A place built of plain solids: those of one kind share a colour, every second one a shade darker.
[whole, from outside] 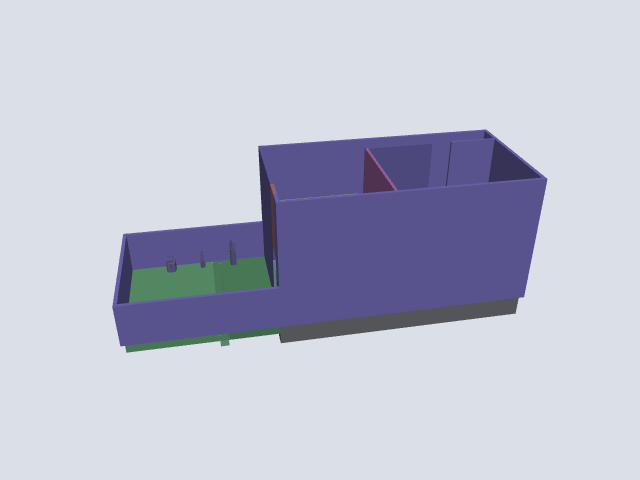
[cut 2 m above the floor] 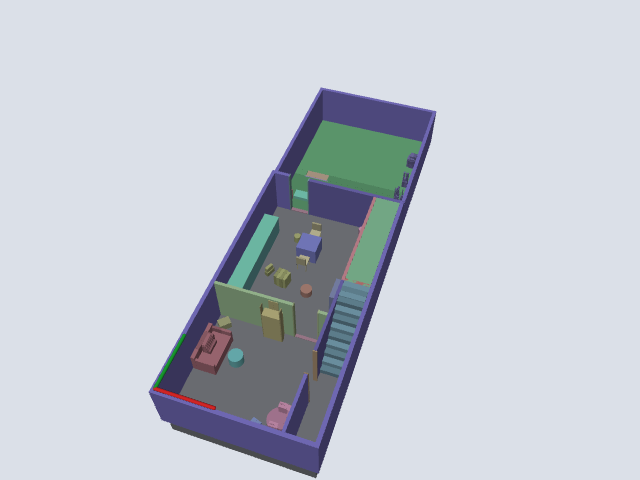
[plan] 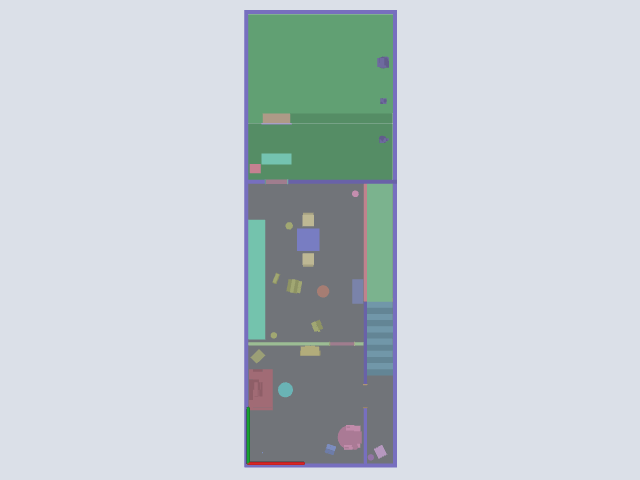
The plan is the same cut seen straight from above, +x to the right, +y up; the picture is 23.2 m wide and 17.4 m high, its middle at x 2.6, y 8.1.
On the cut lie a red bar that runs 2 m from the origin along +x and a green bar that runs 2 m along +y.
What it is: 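A terraced town house, two up and two down, 5.2 m between the party walls, 10.1 m deep; a hall 0.94 m wide; a stair of 13 risers of 219 mm on goings of 223 mm, 0.94 m wide, straight between the party wall and the hall's partition, arriving straight on the upper floor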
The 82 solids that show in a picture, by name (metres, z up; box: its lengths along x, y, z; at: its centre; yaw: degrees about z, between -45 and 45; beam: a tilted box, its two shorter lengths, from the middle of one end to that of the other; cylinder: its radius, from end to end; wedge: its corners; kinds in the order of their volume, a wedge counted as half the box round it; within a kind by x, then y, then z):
{
 "wall_1": {"box": [0.15, 10.44, 5.5], "at": [-0.07, 5.07, 2.7]},
 "wall_2": {"box": [0.15, 6.3, 1.85], "at": [-0.07, 13.29, 0.88]},
 "wall_3": {"box": [0.75, 0.15, 5.5], "at": [0.22, 10.21, 2.7]},
 "wall_4": {"box": [5.54, 0.15, 5.5], "at": [2.62, -0.07, 2.7]},
 "wall_5": {"box": [5.54, 0.15, 1.85], "at": [2.62, 16.36, 0.88]},
 "wall_6": {"box": [3.94, 0.15, 5.5], "at": [3.42, 10.21, 2.7]},
 "wall_7": {"box": [0.12, 2.0, 5.5], "at": [4.24, 1.0, 2.7]},
 "wall_8": {"box": [0.12, 2.98, 5.5], "at": [4.24, 4.37, 2.7]},
 "wall_9": {"box": [0.15, 10.44, 5.5], "at": [5.32, 5.07, 2.7]},
 "wall_10": {"box": [0.15, 6.3, 1.85], "at": [5.32, 13.29, 0.88]},
 "ground_1": {"box": [0.52, 0.35, 0.5], "at": [0.26, 12.51, -0.25]},
 "ground_2": {"box": [5.24, 2.06, 0.5], "at": [2.62, 11.31, -0.25]},
 "ground_3": {"box": [5.24, 3.6, 0.5], "at": [2.62, 14.49, -0.25]},
 "ground_4": {"box": [3.72, 0.35, 0.5], "at": [3.38, 12.51, -0.25]},
 "under_landing_1": {"box": [0.94, 4.27, 2.83], "at": [4.77, 8.0, 1.36]},
 "tread_1": {"box": [0.94, 0.23, 0.27], "at": [4.77, 3.3, 0.08]},
 "tread_2": {"box": [0.94, 0.23, 0.49], "at": [4.77, 3.53, 0.19]},
 "tread_3": {"box": [0.94, 0.23, 0.71], "at": [4.77, 3.75, 0.3]},
 "tread_4": {"box": [0.94, 0.23, 0.93], "at": [4.77, 3.97, 0.41]},
 "tread_5": {"box": [0.94, 0.23, 1.15], "at": [4.77, 4.2, 0.52]},
 "tread_6": {"box": [0.94, 0.23, 1.36], "at": [4.77, 4.42, 0.63]},
 "tread_7": {"box": [0.94, 0.23, 1.58], "at": [4.77, 4.64, 0.74]},
 "tread_8": {"box": [0.94, 0.23, 1.8], "at": [4.77, 4.86, 0.85]},
 "tread_9": {"box": [0.94, 0.23, 2.02], "at": [4.77, 5.09, 0.96]},
 "tread_10": {"box": [0.94, 0.23, 2.24], "at": [4.77, 5.31, 1.07]},
 "tread_11": {"box": [0.94, 0.23, 2.46], "at": [4.77, 5.53, 1.18]},
 "tread_12": {"box": [0.94, 0.23, 2.68], "at": [4.77, 5.75, 1.29]},
 "kitchen_run_units_1": {"box": [0.6, 4.34, 0.91], "at": [0.3, 6.67, 0.41]},
 "partition_low_beyond_1": {"box": [0.12, 4.27, 2.8], "at": [4.24, 8.0, 1.35]},
 "bedroom_front_wall_1": {"box": [4.24, 0.12, 2.7], "at": [2.12, 5.81, 4.1]},
 "kitchen_wall_1": {"box": [2.93, 0.12, 2.8], "at": [1.46, 4.33, 1.35]},
 "kitchen_wall_2": {"box": [0.3, 0.12, 2.8], "at": [4.03, 4.33, 1.35]},
 "slotfit_sofa_1": {"box": [0.15, 0.38, 0.8], "at": [0.1, 2.11, 0.35]},
 "slotfit_sofa_2": {"box": [0.15, 0.38, 0.8], "at": [0.1, 2.49, 0.35]},
 "slotfit_sofa_3": {"box": [0.15, 0.37, 0.8], "at": [0.1, 3.23, 0.35]},
 "slotfit_sofa_4": {"box": [0.38, 0.38, 0.8], "at": [0.21, 2.86, 0.35]},
 "slotfit_sofa_5": {"box": [0.12, 0.5, 0.9], "at": [0.28, 2.7, 0.4]},
 "slotfit_sofa_6": {"box": [0.38, 0.09, 0.68], "at": [0.33, 3.37, 0.29]},
 "slotfit_sofa_7": {"box": [0.12, 0.53, 0.62], "at": [0.46, 2.69, 0.26]},
 "slotfit_sofa_8": {"box": [0.72, 0.1, 0.68], "at": [0.53, 1.97, 0.29]},
 "slotfit_sofa_9": {"box": [0.72, 1.3, 0.45], "at": [0.53, 2.67, 0.18]},
 "slotfit_sofa_10": {"box": [0.37, 0.09, 0.68], "at": [0.7, 3.37, 0.29]},
 "kitchen_table_1": {"box": [0.81, 0.81, 0.78], "at": [2.17, 8.11, 0.34]},
 "slotfit_chair_1": {"box": [0.33, 0.17, 0.84], "at": [3.63, 0.58, 0.37]},
 "slotfit_chair_2": {"cylinder": 0.44, "from": [3.68, 0.94, -0.05], "to": [3.68, 0.94, 0.42]},
 "slotfit_chair_3": {"box": [0.3, 0.2, 0.84], "at": [3.69, 1.29, 0.37]},
 "slotfit_chair_4": {"box": [0.23, 0.23, 0.84], "at": [4.0, 0.83, 0.37]},
 "slotfit_storage_1": {"box": [0.025, 0.18, 1.99], "at": [1.89, 4.0, 0.94]},
 "slotfit_storage_2": {"box": [0.2, 0.025, 1.99], "at": [2.15, 4.25, 0.94]},
 "slotfit_storage_3": {"box": [0.68, 0.34, 1.5], "at": [2.24, 4.07, 0.7]},
 "slotfit_storage_4": {"box": [0.17, 0.025, 1.99], "at": [2.34, 4.25, 0.94]},
 "slotfit_storage_5": {"box": [0.04, 0.18, 1.99], "at": [2.59, 4.0, 0.94]},
 "back_wall_over_door_1": {"box": [0.87, 0.15, 2.74], "at": [1.02, 10.21, 4.08]},
 "slotfit_kitchen_wall_table_1": {"box": [0.4, 0.89, 0.9], "at": [3.97, 6.23, 0.4]},
 "yard_feature_bottom_1": {"box": [1.0, 0.35, 0.8], "at": [1.02, 12.51, -0.8]},
 "yard_feature_fill_1": {"box": [1.0, 0.35, 0.4], "at": [1.02, 12.51, -0.2]},
 "slotfit_low_table_1": {"cylinder": 0.27, "from": [1.35, 2.67, -0.05], "to": [1.35, 2.67, 0.42]},
 "kitchen_run_worktop_1": {"box": [0.62, 4.34, 0.04], "at": [0.31, 6.67, 0.88]},
 "clutter_kitchen_1": {"box": [0.12, 0.34, 0.44], "at": [1.0, 6.71, 0.17], "yaw": -22.1},
 "clutter_kitchen_2": {"box": [0.16, 0.39, 0.24], "at": [1.01, 6.7, 0.07], "yaw": -22.1},
 "clutter_kitchen_3": {"cylinder": 0.13, "from": [1.48, 8.61, -0.05], "to": [1.48, 8.61, 0.31]},
 "clutter_kitchen_4": {"box": [0.12, 0.25, 0.6], "at": [1.71, 6.29, 0.25], "yaw": -10.4},
 "clutter_kitchen_5": {"box": [0.12, 0.21, 0.6], "at": [1.84, 6.28, 0.25], "yaw": -10.4},
 "clutter_kitchen_6": {"box": [0.12, 0.23, 0.6], "at": [1.88, 6.5, 0.25], "yaw": -10.4},
 "yard_step_1": {"box": [1.09, 0.41, 0.2], "at": [1.02, 11.04, 0.05]},
 "own_bin_1": {"box": [0.4, 0.34, 0.58], "at": [0.25, 10.69, 0.24]},
 "own_plant_yard_1": {"box": [0.2, 0.33, 0.51], "at": [4.78, 14.53, 0.2]},
 "own_plant_yard_2": {"cylinder": 0.09, "from": [4.83, 11.79, -0.05], "to": [4.83, 11.79, 0.79]},
 "own_basket_passage_1": {"cylinder": 0.22, "from": [2.71, 6.24, -0.05], "to": [2.71, 6.24, 0.29]},
 "box_cardboard_1": {"box": [0.44, 0.33, 0.34], "at": [0.35, 3.88, 0.12], "yaw": 43.9},
 "clutter_hall_1": {"box": [0.35, 0.39, 0.31], "at": [4.79, 0.42, 0.11], "yaw": 27.4},
 "side_chair_1": {"box": [0.38, 0.08, 0.38], "at": [2.17, 7.17, 0.65]},
 "side_chair_2": {"box": [0.42, 0.42, 0.04], "at": [2.17, 7.41, 0.43]},
 "side_chair_3": {"box": [0.42, 0.42, 0.04], "at": [2.17, 8.81, 0.43]},
 "side_chair_4": {"box": [0.38, 0.08, 0.38], "at": [2.17, 9.05, 0.65]},
 "doorframe_back_1": {"box": [0.044, 0.19, 2.15], "at": [0.62, 10.21, 1.02]},
 "doorframe_back_2": {"box": [0.044, 0.19, 2.15], "at": [1.43, 10.21, 1.02]},
 "doorframe_kitchen_1": {"box": [0.043, 0.16, 2.15], "at": [2.95, 4.33, 1.02]},
 "doorframe_kitchen_2": {"box": [0.043, 0.16, 2.15], "at": [3.86, 4.33, 1.02]},
 "threshold_1": {"box": [0.85, 0.16, 0.08], "at": [1.02, 10.21, -0.01]},
 "threshold_2": {"box": [0.95, 0.13, 0.07], "at": [3.41, 4.33, -0.01]},
 "doorframe_front_room_1": {"box": [0.16, 0.045, 2.15], "at": [4.24, 2.86, 1.02]}
}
